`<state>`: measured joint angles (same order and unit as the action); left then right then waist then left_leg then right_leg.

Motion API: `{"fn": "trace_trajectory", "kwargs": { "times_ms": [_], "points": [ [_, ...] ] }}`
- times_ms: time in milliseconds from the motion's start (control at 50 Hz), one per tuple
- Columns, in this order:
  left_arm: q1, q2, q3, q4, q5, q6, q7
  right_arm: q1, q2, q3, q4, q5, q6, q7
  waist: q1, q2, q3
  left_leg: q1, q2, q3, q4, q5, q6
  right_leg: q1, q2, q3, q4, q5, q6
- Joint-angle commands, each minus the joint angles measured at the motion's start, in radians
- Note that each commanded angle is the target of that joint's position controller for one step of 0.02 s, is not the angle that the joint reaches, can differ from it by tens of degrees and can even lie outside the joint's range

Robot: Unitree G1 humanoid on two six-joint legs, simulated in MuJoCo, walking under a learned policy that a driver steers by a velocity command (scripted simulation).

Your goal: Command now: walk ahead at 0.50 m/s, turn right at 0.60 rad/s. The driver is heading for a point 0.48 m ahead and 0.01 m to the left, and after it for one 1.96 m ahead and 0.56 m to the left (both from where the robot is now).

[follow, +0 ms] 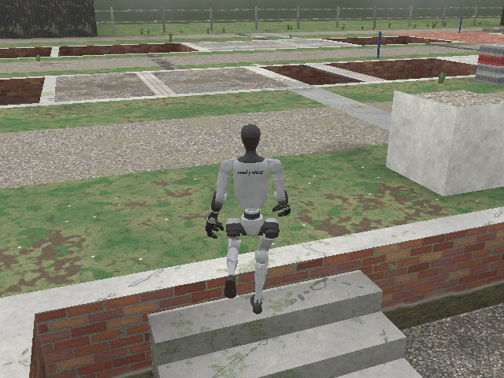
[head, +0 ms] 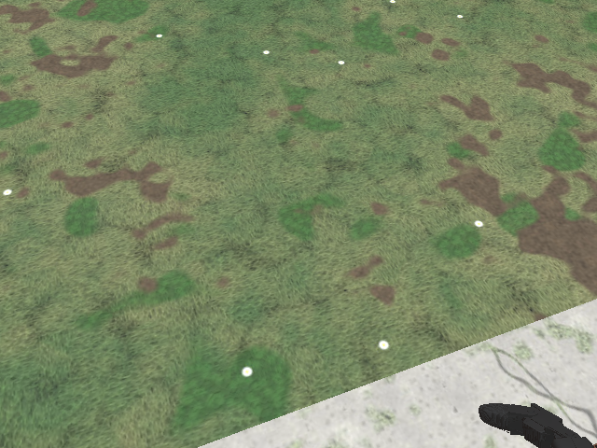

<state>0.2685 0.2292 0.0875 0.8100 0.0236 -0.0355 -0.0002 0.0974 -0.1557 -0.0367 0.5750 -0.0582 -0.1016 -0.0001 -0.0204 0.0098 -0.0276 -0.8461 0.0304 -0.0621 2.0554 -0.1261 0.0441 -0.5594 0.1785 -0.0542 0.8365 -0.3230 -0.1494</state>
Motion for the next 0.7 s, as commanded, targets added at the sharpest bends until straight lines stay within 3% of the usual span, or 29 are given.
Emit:
{"fn": "trace_trajectory", "kwargs": {
  "times_ms": [20,40,80,100,120,140,180,220,240,260,280,300,320,340,360,380,400,420,440,460,480,500,520,540,560,580,620,680,700],
  "points": [
    [0.077,0.010,-0.012,0.017,-0.008,-0.051,-0.006,0.004,0.072,0.060,-0.080,-0.010,0.029,-0.017,-0.023,0.036,0.031,-0.384,0.029,0.007,0.086,-0.067,0.012,0.201,-0.236,0.419,-0.404,0.173,-0.062],
    [0.155,0.012,-0.017,0.039,0.002,-0.068,-0.009,-0.062,0.079,0.065,-0.101,-0.002,0.037,-0.026,0.014,0.006,0.028,-0.463,0.015,0.053,0.245,-0.119,0.009,0.225,-0.274,0.469,-0.432,0.270,-0.071],
    [0.197,0.035,-0.022,0.080,0.011,-0.096,-0.021,-0.193,0.136,0.093,-0.159,-0.005,0.049,-0.031,0.028,-0.028,0.049,-0.616,0.011,0.085,0.357,-0.190,0.028,0.239,-0.282,0.496,-0.488,0.140,-0.055],
    [0.198,0.042,-0.026,0.087,0.008,-0.102,-0.022,-0.243,0.151,0.103,-0.181,-0.003,0.051,-0.034,0.020,-0.007,0.075,-0.654,0.020,0.087,0.329,-0.191,0.033,0.220,-0.274,0.491,-0.514,0.040,-0.041],
    [0.237,0.040,-0.022,0.105,0.006,-0.091,-0.021,-0.330,0.174,0.117,-0.220,-0.016,0.056,-0.032,0.037,-0.009,0.077,-0.641,0.019,0.121,0.226,-0.183,0.038,0.200,-0.235,0.467,-0.543,0.024,-0.020],
    [0.263,0.036,-0.026,0.118,0.002,-0.082,-0.012,-0.380,0.170,0.121,-0.239,-0.010,0.059,-0.028,0.057,-0.020,0.086,-0.620,0.015,0.153,0.134,-0.198,0.035,0.191,-0.227,0.460,-0.595,0.036,-0.024],
    [0.309,0.022,-0.028,0.121,-0.024,-0.062,0.031,-0.451,0.149,0.122,-0.259,0.002,0.082,-0.007,0.110,-0.040,0.038,-0.411,0.011,0.228,-0.152,-0.208,0.032,0.233,-0.248,0.443,-0.768,0.286,-0.082],
    [0.339,0.053,-0.010,0.106,-0.030,-0.063,0.059,-0.396,0.138,0.107,-0.237,0.005,0.092,0.010,0.098,-0.062,-0.041,-0.281,0.025,0.221,-0.311,-0.231,0.050,0.433,-0.304,0.403,-0.763,0.629,-0.088],
    [0.334,0.050,-0.004,0.092,-0.038,-0.055,0.060,-0.355,0.131,0.102,-0.209,0.011,0.091,0.021,0.071,-0.059,-0.081,-0.166,0.006,0.250,-0.466,-0.290,0.075,0.507,-0.294,0.307,-0.736,0.885,-0.076],
    [0.263,0.063,0.002,0.044,-0.031,-0.048,0.057,-0.272,0.127,0.096,-0.168,0.033,0.091,0.027,0.019,-0.059,-0.134,0.064,-0.045,0.290,-0.638,-0.350,0.088,0.462,-0.279,0.237,-0.671,1.167,-0.062],
    [0.247,0.101,0.016,0.016,-0.024,-0.052,0.050,-0.206,0.101,0.076,-0.131,0.058,0.095,0.025,-0.009,-0.106,-0.202,0.236,-0.091,0.301,-0.703,-0.376,0.090,0.466,-0.316,0.251,-0.589,1.465,-0.066],
    [0.247,0.143,0.027,0.010,-0.025,-0.068,0.039,-0.109,0.046,0.048,-0.097,0.074,0.099,0.015,-0.066,-0.148,-0.234,0.310,-0.114,0.270,-0.756,-0.424,0.098,0.530,-0.359,0.259,-0.462,1.686,-0.067],
    [0.240,0.170,0.038,0.004,-0.029,-0.099,0.023,-0.028,-0.036,0.018,-0.084,0.081,0.101,-0.004,-0.116,-0.204,-0.261,0.390,-0.133,0.210,-0.875,-0.519,0.114,0.568,-0.378,0.255,-0.285,1.826,-0.074],
    [0.162,0.165,0.041,-0.033,-0.031,-0.132,0.003,0.114,-0.127,-0.023,-0.050,0.054,0.093,-0.017,-0.197,-0.168,-0.322,0.564,-0.052,0.016,-1.001,-0.598,0.168,0.473,-0.347,0.229,0.001,1.732,-0.056],
    [0.159,0.084,0.034,-0.077,-0.058,-0.151,-0.036,0.217,-0.197,-0.045,0.006,0.018,0.082,-0.019,-0.197,0.092,-0.364,0.735,0.156,-0.523,-1.321,-0.795,0.308,0.131,-0.153,0.201,0.423,1.058,0.002],
    [0.161,0.050,0.042,-0.106,-0.008,-0.147,-0.060,0.147,-0.214,-0.063,0.033,0.050,0.110,-0.017,-0.137,0.307,-0.298,0.660,0.246,-1.026,-1.717,-0.666,0.414,-0.091,0.024,0.175,0.890,0.168,0.057],
    [0.159,-0.031,0.018,-0.150,0.020,-0.129,-0.053,0.019,-0.133,-0.045,0.045,0.079,0.092,-0.008,-0.026,0.158,-0.155,0.554,0.273,-0.979,-1.698,-0.613,0.401,-0.253,-0.027,0.263,1.125,0.129,0.053],
    [0.087,-0.078,-0.013,-0.185,0.022,-0.112,-0.034,0.002,-0.071,-0.026,0.088,0.080,0.074,-0.005,0.005,0.048,-0.014,0.448,0.264,-0.829,-1.652,-0.556,0.368,-0.348,-0.055,0.225,1.202,0.067,0.049],
    [0.067,-0.100,-0.036,-0.206,0.024,-0.090,-0.007,-0.005,-0.015,-0.011,0.132,0.055,0.051,-0.011,0.062,-0.074,0.084,0.331,0.237,-0.630,-1.626,-0.382,0.300,-0.366,-0.099,0.220,1.158,0.053,0.032],
    [0.053,-0.112,-0.055,-0.226,0.025,-0.064,0.009,0.019,0.040,0.005,0.184,0.030,0.031,-0.014,0.098,-0.115,0.104,0.259,0.205,-0.480,-1.600,-0.211,0.251,-0.352,-0.124,0.216,1.125,0.018,0.033],
    [0.092,-0.133,-0.073,-0.228,0.025,-0.042,0.019,0.042,0.026,0.000,0.216,0.022,0.018,-0.011,0.137,-0.101,0.111,0.236,0.171,-0.359,-1.605,-0.058,0.212,-0.336,-0.147,0.209,1.050,0.018,0.044],
    [0.073,-0.115,-0.074,-0.234,0.024,-0.029,0.025,0.079,0.019,-0.001,0.249,0.023,0.006,-0.008,0.139,-0.088,0.131,0.230,0.137,-0.265,-1.617,0.041,0.188,-0.345,-0.164,0.184,0.975,-0.011,0.056],
    [0.071,-0.068,-0.070,-0.251,0.021,-0.025,0.025,0.036,-0.043,-0.010,0.230,0.036,0.003,-0.006,0.169,-0.044,0.132,0.205,0.102,-0.192,-1.671,0.166,0.198,-0.259,-0.190,0.147,0.712,-0.024,0.083],
    [0.052,-0.024,-0.060,-0.242,0.019,-0.028,0.022,0.023,-0.069,-0.012,0.227,0.042,0.002,-0.012,0.160,-0.054,0.125,0.187,0.039,-0.075,-1.681,0.347,0.184,-0.155,-0.195,0.073,0.501,0.056,0.095],
    [0.013,0.000,-0.054,-0.247,0.015,-0.040,0.021,0.057,-0.101,-0.017,0.218,0.047,-0.011,-0.017,0.133,-0.012,0.079,0.258,0.034,-0.053,-1.698,0.559,0.169,-0.078,-0.212,0.055,0.320,0.125,0.106],
    [-0.017,-0.007,-0.058,-0.243,0.005,-0.049,0.015,0.096,-0.141,-0.032,0.215,0.049,-0.016,-0.019,0.098,0.006,0.040,0.320,0.014,-0.025,-1.698,0.626,0.150,-0.001,-0.209,0.033,0.159,0.174,0.108],
    [-0.049,-0.067,-0.078,-0.232,-0.009,-0.049,0.002,0.198,-0.203,-0.060,0.217,0.050,-0.017,-0.015,0.026,0.056,-0.056,0.506,0.022,-0.031,-1.660,0.711,0.126,0.090,-0.166,0.031,-0.025,0.268,0.107],
    [-0.113,-0.029,-0.064,-0.230,-0.003,-0.054,0.011,0.261,-0.216,-0.069,0.204,0.058,0.010,-0.014,-0.020,0.067,-0.085,0.727,0.009,-0.059,-1.578,0.746,0.087,0.121,-0.084,-0.005,-0.223,0.289,0.109],
    [-0.096,-0.015,-0.059,-0.228,0.001,-0.061,0.015,0.264,-0.227,-0.073,0.197,0.067,0.016,-0.013,0.000,0.084,-0.095,0.743,0.004,-0.072,-1.518,0.770,0.063,0.197,-0.075,0.005,-0.313,0.339,0.108]
  ]
}}
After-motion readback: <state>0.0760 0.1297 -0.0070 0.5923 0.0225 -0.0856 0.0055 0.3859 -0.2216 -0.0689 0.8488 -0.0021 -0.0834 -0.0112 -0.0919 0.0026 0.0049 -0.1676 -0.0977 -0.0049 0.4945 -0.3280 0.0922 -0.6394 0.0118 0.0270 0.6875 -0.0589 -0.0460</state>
